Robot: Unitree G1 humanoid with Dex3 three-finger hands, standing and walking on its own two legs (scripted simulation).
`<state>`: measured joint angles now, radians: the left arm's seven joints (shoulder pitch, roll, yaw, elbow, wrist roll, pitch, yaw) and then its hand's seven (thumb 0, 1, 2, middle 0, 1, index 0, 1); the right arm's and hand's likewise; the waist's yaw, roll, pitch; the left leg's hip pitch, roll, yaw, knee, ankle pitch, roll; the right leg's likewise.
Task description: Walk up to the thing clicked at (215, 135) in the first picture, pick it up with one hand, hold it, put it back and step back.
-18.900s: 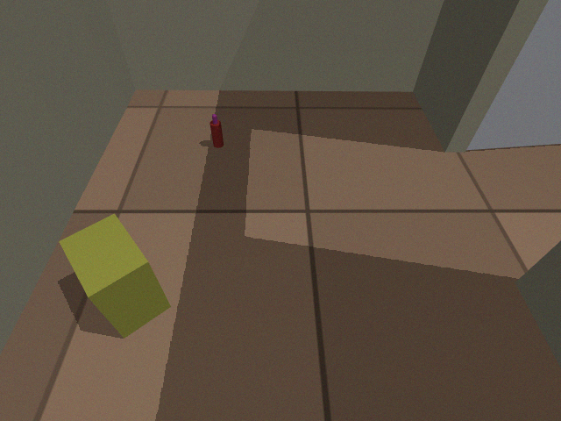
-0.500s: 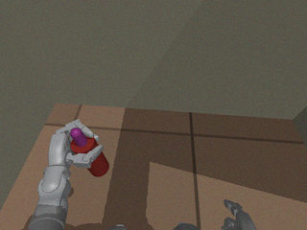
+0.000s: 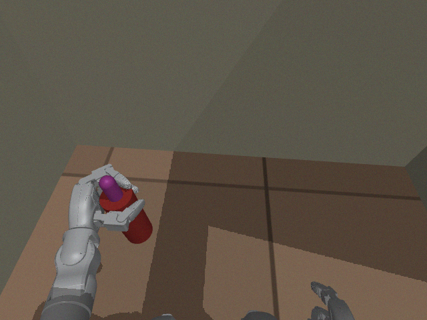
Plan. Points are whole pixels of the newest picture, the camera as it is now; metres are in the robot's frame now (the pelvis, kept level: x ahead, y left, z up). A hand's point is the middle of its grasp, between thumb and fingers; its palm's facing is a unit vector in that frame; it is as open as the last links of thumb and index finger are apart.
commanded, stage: hold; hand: left
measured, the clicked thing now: (124, 208) +0.32 +0.17 +0.00
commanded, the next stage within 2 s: crouch in 1.22 s
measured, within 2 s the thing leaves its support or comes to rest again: neither
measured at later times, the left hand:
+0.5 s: hand (121, 198) +0.33 +0.17 +0.04, palm faces +0.07 -1.00 -0.03, open 6.8 cm
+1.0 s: hand (122, 197) +0.32 +0.16 +0.04, palm faces +0.06 -1.00 -0.04, open 6.8 cm
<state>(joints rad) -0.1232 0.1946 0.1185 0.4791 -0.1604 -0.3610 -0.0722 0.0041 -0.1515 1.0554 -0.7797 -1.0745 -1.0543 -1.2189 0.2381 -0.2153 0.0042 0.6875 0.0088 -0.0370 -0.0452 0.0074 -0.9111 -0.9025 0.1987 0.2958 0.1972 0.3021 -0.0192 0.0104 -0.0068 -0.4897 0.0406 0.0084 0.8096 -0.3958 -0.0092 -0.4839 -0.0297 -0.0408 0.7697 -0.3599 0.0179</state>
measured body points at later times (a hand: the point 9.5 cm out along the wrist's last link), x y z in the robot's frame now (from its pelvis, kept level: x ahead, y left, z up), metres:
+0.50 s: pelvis +0.00 +0.00 +0.00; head +0.03 +0.01 +0.45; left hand +0.32 +0.22 +0.04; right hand +0.12 -0.25 -0.11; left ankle +0.01 +0.12 -0.71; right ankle +0.02 -0.13 -0.71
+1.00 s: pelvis +0.00 +0.00 +0.00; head +0.03 +0.00 +0.45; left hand +0.32 +0.22 +0.05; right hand +0.12 -0.25 -0.11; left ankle +0.01 +0.12 -0.71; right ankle +0.02 -0.13 -0.71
